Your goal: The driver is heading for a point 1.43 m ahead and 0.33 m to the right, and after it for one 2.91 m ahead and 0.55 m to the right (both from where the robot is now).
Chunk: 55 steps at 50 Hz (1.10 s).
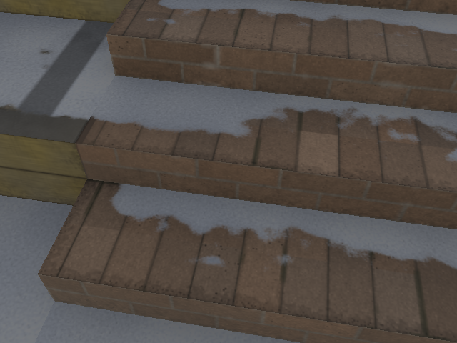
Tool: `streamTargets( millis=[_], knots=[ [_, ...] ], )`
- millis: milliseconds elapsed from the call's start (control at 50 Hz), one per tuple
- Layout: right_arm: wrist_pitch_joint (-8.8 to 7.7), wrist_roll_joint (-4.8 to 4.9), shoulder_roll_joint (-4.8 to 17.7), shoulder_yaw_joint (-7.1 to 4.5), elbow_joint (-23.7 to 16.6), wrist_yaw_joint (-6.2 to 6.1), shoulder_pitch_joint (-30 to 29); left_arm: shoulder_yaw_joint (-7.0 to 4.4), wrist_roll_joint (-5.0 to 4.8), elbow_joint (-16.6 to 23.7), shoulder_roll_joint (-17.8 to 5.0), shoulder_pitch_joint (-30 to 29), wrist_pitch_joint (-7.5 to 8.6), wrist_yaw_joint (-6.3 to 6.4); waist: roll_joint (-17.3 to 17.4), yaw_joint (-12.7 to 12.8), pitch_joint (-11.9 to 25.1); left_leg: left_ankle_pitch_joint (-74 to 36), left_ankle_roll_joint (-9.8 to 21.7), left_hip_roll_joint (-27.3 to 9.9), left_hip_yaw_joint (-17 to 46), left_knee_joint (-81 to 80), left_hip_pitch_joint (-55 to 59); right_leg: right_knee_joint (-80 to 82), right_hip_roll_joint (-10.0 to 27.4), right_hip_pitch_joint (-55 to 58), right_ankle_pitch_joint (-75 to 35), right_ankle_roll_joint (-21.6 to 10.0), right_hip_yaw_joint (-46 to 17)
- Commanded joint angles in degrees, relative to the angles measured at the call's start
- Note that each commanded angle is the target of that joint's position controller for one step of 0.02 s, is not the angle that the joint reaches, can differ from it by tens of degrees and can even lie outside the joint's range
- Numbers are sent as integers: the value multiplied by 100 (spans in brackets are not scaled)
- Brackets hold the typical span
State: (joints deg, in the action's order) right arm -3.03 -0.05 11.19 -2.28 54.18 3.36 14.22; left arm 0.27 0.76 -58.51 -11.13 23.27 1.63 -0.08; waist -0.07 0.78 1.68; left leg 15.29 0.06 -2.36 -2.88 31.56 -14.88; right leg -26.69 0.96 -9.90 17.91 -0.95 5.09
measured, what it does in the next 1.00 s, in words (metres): climbs: left foot 0.15 m higher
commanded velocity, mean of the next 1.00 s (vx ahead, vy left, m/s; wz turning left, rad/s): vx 0.25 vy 0.00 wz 0.00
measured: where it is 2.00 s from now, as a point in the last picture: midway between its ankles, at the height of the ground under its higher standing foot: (257, 256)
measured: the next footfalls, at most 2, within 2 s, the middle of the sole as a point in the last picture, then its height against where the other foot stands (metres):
left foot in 0.96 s outside the picture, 0.15 m higher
right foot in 1.52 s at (302, 266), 0.15 m higher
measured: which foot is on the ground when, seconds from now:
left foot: down 0.00-0.62, up 0.64-0.94, down 0.96-1.00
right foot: down 0.00-1.00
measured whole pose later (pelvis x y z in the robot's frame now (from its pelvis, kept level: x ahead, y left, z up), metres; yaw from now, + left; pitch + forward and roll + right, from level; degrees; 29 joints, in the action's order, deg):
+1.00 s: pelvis +0.19 +0.00 +0.03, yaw -2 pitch +8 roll +4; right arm 0.9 -1.8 5.3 4.5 42.6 5.4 -7.1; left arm 2.9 5.3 -64.2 -7.2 30.8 6.5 -6.0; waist -5.2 4.3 8.7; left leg 25.6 7.4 0.7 -11.1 69.4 -52.0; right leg -12.3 6.2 0.3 10.9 -4.8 2.0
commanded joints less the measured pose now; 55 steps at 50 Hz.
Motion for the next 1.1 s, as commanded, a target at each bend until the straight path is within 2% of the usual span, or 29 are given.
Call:
streamTargets(
  millis=[20, 40, 80, 120, 160, 320, 360, 420, 460, 540, 600, 620, 640, 660, 680, 720, 760, 780, 820, 840, 880, 900, 940, 980, 1000, 1020, 1040, 1060, 1100],
  knots=[
    [-160, 44, 715, -85, 38, 72, 923, -204, 26, 32, -805, 358, -134, -352, 446, -171, 88, -3815, 427, -147, 270, -572, 1913, -372, 298, -1215, -1625, -497, -74],
    [-183, -29, 712, 0, 20, 87, 798, -49, -53, -61, -206, 907, -80, -353, 901, 128, 405, -5098, 1083, -767, 979, -242, 1957, -781, 19, -1208, -659, 4, 173],
    [-136, -38, 355, 131, -72, 205, 136, -44, -112, 149, -138, 161, -136, -193, 358, 268, 19, -4406, 1009, -768, 864, -314, 616, -741, 173, -490, -613, 271, 60],
    [-86, 120, 442, 122, -144, 267, 72, -44, -193, 145, -280, 31, -165, -166, 330, 166, -75, -4473, 546, -437, 573, -172, 741, -530, 199, -553, -1211, 236, 33],
    [-18, 83, 481, 58, -73, 268, 293, -36, -185, 169, -319, -92, -113, -185, 198, 52, 75, -4586, 345, -369, 534, -94, 959, -450, 231, -494, -1401, 232, 51],
    [7, 26, 292, 31, 122, 199, 319, -31, -63, 50, -287, -312, -122, -225, 142, -9, -92, -3070, 422, -111, 254, -185, 717, -353, 301, -470, -1082, 246, 83],
    [22, -54, 518, -94, 231, 156, 610, -128, 42, -12, -456, -191, -162, -190, 256, -125, -314, -1146, 697, -182, 373, -554, 610, -407, 182, -673, 188, 155, 246],
    [34, -261, 807, -256, 433, -44, 1316, -250, 279, 214, -496, -577, -143, -33, 763, -533, -910, 2816, 1750, -1367, 2339, -1813, 617, -1200, 221, -1863, 1034, -94, 68],
    [50, -248, 698, -161, 460, -191, 1344, -221, 245, 382, -273, -871, 2, 6, 791, -521, -1044, 2384, 2188, -2137, 3266, -2376, 467, -2000, 395, -2176, 235, -387, -383],
    [145, -264, 729, -133, -54, -395, -426, -216, 231, 210, -82, 171, 225, -176, 348, 413, -741, 1292, 1589, -1233, 1388, -2243, -766, -599, 53, 479, -21, -618, -89],
    [296, -491, 774, -203, 265, -77, 395, -222, 253, -152, -93, 1125, 398, -265, -118, 466, -427, -556, 1635, -587, 436, -233, -820, 378, -53, 1510, -911, -624, -84],
    [301, -589, 359, -145, 182, 97, 411, -295, 311, -453, -526, 2169, 404, -146, -1186, 654, -93, -415, 1041, 276, -241, 2073, -1955, 819, 1114, 2343, -1940, -1602, -2039],
    [146, -540, -21, -61, 115, 173, 230, -276, 365, -793, -825, 3512, 298, -129, -1626, 1238, -160, 1303, 901, 799, 314, 4456, -3854, 1646, 2304, 3180, -1477, -2605, -4100],
    [-3, -325, -180, -32, -1, 135, -211, -196, 611, -1045, -825, 3306, 238, -191, -1103, 1088, -1194, 1249, 1219, 685, 1322, 7294, -5684, 1686, 2451, 2759, 339, -2362, -4166],
    [-100, -246, -121, -5, -48, 105, -443, -107, 741, -1001, -470, 2635, 156, -283, -626, 862, -1395, 959, 1568, 722, 1425, 8740, -6745, 1520, 2242, 2417, 675, -2087, -3609],
    [-95, -230, -214, 106, -483, 93, -713, 288, 700, -845, 457, 1570, 95, -411, -92, 331, -991, 534, 2103, 398, 1366, 9795, -7192, 1479, 2136, 1586, 308, -1878, -2574],
    [117, -185, -529, 320, -980, 25, -970, 441, 742, -583, 652, 293, 164, -317, 4, -417, -701, 459, 2112, -84, 792, 9015, -6160, 1959, 1500, -329, 582, -1290, -1297],
    [190, -123, -546, 431, -1085, 9, -1036, 418, 749, -523, 531, 253, 257, -190, -370, -409, -623, 494, 1983, -157, 450, 8973, -5835, 2201, 1221, -904, 636, -1263, -992],
    [212, 59, -215, 497, -1443, -86, -1646, 422, 834, -517, 219, 430, 469, -131, 139, -221, -464, -264, 1656, -462, -26, 6895, -4957, 2552, 847, -1723, 377, -1087, -569],
    [222, -38, -55, 484, -1586, -98, -2162, 441, 757, -580, 210, 926, 523, -101, -105, 55, -332, -685, 1501, -484, -331, 6108, -4394, 2766, 730, -1914, 75, -1109, -591],
    [381, -251, -335, 606, -1786, 103, -2857, 371, 255, -497, -319, 1212, 498, -363, -1043, -50, -427, 1171, 762, 105, -1089, 5275, -2438, 3277, 1166, -2583, -2384, -1592, -786],
    [489, -247, -232, 575, -1559, 196, -2332, 299, 202, -518, -725, 1289, 548, -472, -1222, -264, -285, 1074, 669, 260, -1157, 4893, -2772, 2620, 1340, -1355, -4844, -1649, -603],
    [531, -234, -150, 553, -1380, 314, -1856, 74, 185, -467, -1160, 1304, 562, -549, -1217, -350, 46, 997, 683, 609, -1230, 3436, -3004, 1562, 1582, 729, -8097, -1646, -501],
    [382, -248, 197, 406, -1150, 202, -967, -96, 432, -643, -1152, 1450, 507, -591, -1239, -627, 923, 223, 1157, 625, -531, 2661, -1220, -19, 1382, 789, -9262, -1219, -286],
    [339, -31, 582, 354, -779, 59, -104, 18, 740, -545, -638, 2139, 523, -716, -64, -632, 2032, 292, 1837, -11, 1437, 2282, 1308, -1350, 892, -1477, -8172, -1065, -752],
    [394, -351, 1004, 164, -248, -127, 1522, 21, 656, -381, -264, 1444, 449, -776, 817, -1366, 1834, 625, 2229, -673, 3530, 397, 2144, -2962, 65, -3044, -3599, -813, -1084],
    [279, -512, 1305, -3, 155, -179, 2445, -80, 308, -262, -68, 723, 329, -845, 1358, -1549, 1262, 1604, 2519, -1418, 5485, -985, 1210, -6838, -540, -3884, -1720, -760, -1954],
    [69, -489, 1053, 75, 378, -184, 2067, -203, 152, -127, -110, 226, 353, -791, 839, -1202, 399, 2685, 2025, -1378, 5252, -1055, 291, -8651, -519, -4799, -2028, -863, -2437],
    [-92, -291, 74, 239, 478, 8, 271, -104, 240, 372, 67, -532, 320, -530, -45, -268, 43, 1636, 1740, -1122, 3377, -778, -672, -9307, -518, -5421, -2136, -1385, -2335]
  ],
)
Over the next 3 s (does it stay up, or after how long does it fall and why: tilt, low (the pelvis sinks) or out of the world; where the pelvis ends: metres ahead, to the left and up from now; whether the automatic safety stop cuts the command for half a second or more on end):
stays up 1.11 -0.13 0.47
